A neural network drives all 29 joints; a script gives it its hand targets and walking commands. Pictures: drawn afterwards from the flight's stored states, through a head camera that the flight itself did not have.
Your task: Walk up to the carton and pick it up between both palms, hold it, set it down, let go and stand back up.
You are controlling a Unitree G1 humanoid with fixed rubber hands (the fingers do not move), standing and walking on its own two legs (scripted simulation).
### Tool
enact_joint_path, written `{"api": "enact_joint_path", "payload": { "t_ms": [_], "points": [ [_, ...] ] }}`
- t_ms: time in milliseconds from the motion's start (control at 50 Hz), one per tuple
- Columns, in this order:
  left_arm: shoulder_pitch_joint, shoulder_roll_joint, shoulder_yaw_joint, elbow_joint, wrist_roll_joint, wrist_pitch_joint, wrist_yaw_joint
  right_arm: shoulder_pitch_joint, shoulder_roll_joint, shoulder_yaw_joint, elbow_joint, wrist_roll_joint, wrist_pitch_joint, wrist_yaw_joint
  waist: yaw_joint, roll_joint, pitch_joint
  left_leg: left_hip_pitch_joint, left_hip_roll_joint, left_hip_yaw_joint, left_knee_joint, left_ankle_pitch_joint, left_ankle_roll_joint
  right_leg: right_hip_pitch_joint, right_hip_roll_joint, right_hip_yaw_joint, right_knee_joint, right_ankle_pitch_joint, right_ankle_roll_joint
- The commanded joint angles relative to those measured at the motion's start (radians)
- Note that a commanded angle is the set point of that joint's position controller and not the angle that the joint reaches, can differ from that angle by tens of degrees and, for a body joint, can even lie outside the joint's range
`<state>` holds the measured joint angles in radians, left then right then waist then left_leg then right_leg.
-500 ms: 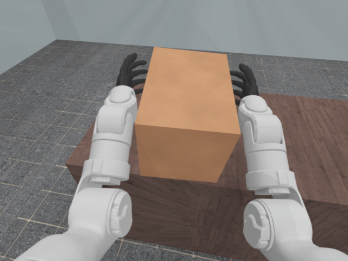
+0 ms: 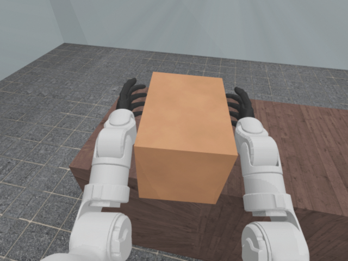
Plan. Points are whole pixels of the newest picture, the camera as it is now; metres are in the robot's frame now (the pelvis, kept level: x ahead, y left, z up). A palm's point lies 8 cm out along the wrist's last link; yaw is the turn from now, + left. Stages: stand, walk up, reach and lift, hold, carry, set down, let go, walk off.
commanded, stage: hold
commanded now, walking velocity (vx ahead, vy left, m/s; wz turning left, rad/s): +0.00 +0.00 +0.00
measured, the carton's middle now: (182, 134) +0.36 +0.01 +0.14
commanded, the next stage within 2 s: none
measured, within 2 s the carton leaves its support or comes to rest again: neither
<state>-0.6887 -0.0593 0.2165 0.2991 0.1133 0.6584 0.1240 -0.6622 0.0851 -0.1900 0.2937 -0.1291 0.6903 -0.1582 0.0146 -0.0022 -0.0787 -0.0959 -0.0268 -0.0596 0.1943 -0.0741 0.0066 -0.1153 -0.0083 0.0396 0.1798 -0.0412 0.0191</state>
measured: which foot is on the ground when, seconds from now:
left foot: down 0.00-1.00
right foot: down 0.00-1.00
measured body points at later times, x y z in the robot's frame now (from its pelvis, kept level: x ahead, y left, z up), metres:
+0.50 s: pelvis +0.01 -0.01 +0.00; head -0.03 -0.01 +0.45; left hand +0.40 +0.13 +0.21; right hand +0.40 -0.14 +0.20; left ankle +0.02 +0.12 -0.75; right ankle +0.04 -0.13 -0.75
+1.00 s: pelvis +0.00 +0.00 +0.00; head -0.03 +0.00 +0.45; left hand +0.41 +0.13 +0.21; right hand +0.40 -0.13 +0.19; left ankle +0.02 +0.11 -0.75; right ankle +0.04 -0.13 -0.75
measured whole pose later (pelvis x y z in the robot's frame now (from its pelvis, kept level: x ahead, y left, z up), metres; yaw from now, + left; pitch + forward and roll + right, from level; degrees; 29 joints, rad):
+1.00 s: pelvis +0.00 +0.00 +0.00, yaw +0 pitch +1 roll +0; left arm -0.82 -0.05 0.27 0.48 0.12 0.58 0.13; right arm -0.79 0.06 -0.26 0.44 -0.13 0.64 -0.15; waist -0.01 0.01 -0.12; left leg -0.17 -0.03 -0.06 0.26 -0.11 0.01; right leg -0.19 -0.01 0.04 0.25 -0.08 0.02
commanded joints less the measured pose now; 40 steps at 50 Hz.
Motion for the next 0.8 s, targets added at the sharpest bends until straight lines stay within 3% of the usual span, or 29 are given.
{"api": "enact_joint_path", "payload": {
  "t_ms": [0,80,140,180,220,260,340,460,520,540,580,640,700,780],
  "points": [
    [-0.742,-0.547,-0.434,-0.100,-0.165,-0.074,-0.108,-0.726,0.534,0.386,-0.119,0.154,-0.093,0.070,-0.027,0.030,-0.397,-0.025,-0.013,0.024,0.004,-0.028,-0.001,0.067,0.050,-0.041,0.055,-0.057,0.015],
    [-0.683,-0.568,-0.382,0.014,-0.144,-0.075,-0.097,-0.672,0.516,0.320,-0.002,0.116,-0.095,0.069,-0.028,0.041,-0.404,-0.033,0.002,0.011,0.013,-0.097,-0.015,0.065,0.061,-0.053,0.078,-0.087,0.010],
    [-0.678,-0.585,-0.332,0.099,-0.116,-0.068,-0.100,-0.727,0.496,0.269,0.032,0.103,-0.098,0.087,-0.024,0.056,-0.357,-0.060,0.012,-0.010,0.010,-0.139,-0.014,0.057,0.069,-0.057,0.101,-0.081,0.007],
    [-0.656,-0.585,-0.283,0.166,-0.087,-0.066,-0.103,-0.729,0.505,0.241,0.079,0.090,-0.096,0.102,-0.016,0.042,-0.299,-0.075,-0.002,0.006,0.017,-0.100,-0.013,0.050,0.064,-0.050,0.095,-0.063,0.006],
    [-0.674,-0.598,-0.282,0.134,-0.080,-0.086,-0.110,-0.730,0.539,0.248,0.071,0.090,-0.111,0.114,-0.020,0.033,-0.289,-0.058,-0.009,0.014,0.024,-0.003,-0.017,0.062,0.057,-0.039,0.081,0.002,0.001],
    [-0.745,-0.607,-0.316,0.021,-0.113,-0.108,-0.116,-0.786,0.599,0.299,-0.007,0.131,-0.120,0.116,-0.015,-0.009,-0.363,-0.013,-0.021,0.021,0.040,0.110,-0.004,0.110,0.045,-0.023,0.082,0.102,0.011],
    [-0.654,-0.613,-0.389,-0.077,-0.138,-0.090,-0.111,-0.726,0.625,0.390,-0.129,0.172,-0.105,0.102,0.003,-0.022,-0.458,0.043,-0.027,0.014,0.032,0.271,-0.002,0.230,0.037,0.000,0.074,0.291,0.025],
    [-0.465,-0.534,-0.418,-0.145,-0.123,-0.019,-0.120,-0.487,0.593,0.425,-0.142,0.146,-0.032,0.100,0.009,-0.043,-0.338,0.061,-0.031,0.019,-0.028,0.271,0.007,0.258,0.030,0.010,0.025,0.347,0.034],
    [-0.497,-0.523,-0.413,-0.164,-0.125,-0.012,-0.132,-0.539,0.577,0.434,-0.199,0.147,-0.033,0.104,0.015,-0.043,-0.304,0.040,-0.038,0.026,-0.042,0.212,0.006,0.226,0.028,0.001,0.010,0.287,0.034],
    [-0.515,-0.528,-0.415,-0.156,-0.121,-0.013,-0.134,-0.556,0.576,0.437,-0.202,0.150,-0.035,0.101,0.014,-0.016,-0.277,0.025,-0.037,0.029,-0.043,0.182,0.009,0.200,0.026,0.007,0.013,0.263,0.036],
    [-0.613,-0.518,-0.417,-0.148,-0.129,-0.024,-0.134,-0.635,0.556,0.424,-0.194,0.149,-0.047,0.098,0.001,-0.011,-0.270,0.001,-0.036,0.036,-0.038,0.082,0.010,0.140,0.028,-0.005,0.012,0.120,0.029],
    [-0.730,-0.512,-0.417,-0.097,-0.144,-0.054,-0.125,-0.704,0.543,0.391,-0.122,0.137,-0.073,0.076,-0.021,0.011,-0.323,-0.026,-0.033,0.049,-0.011,-0.018,0.006,0.047,0.041,-0.030,0.026,-0.048,0.023],
    [-0.748,-0.545,-0.429,-0.081,-0.157,-0.084,-0.116,-0.711,0.524,0.358,-0.095,0.134,-0.104,0.058,-0.037,0.064,-0.413,-0.043,-0.016,0.036,0.005,-0.082,-0.001,0.044,0.050,-0.036,0.058,-0.100,0.009],
    [-0.708,-0.565,-0.353,0.088,-0.125,-0.084,-0.105,-0.730,0.495,0.281,0.038,0.094,-0.109,0.064,-0.031,0.054,-0.398,-0.055,0.009,-0.001,0.000,-0.169,-0.011,0.038,0.066,-0.060,0.087,-0.136,0.005]
  ]
}}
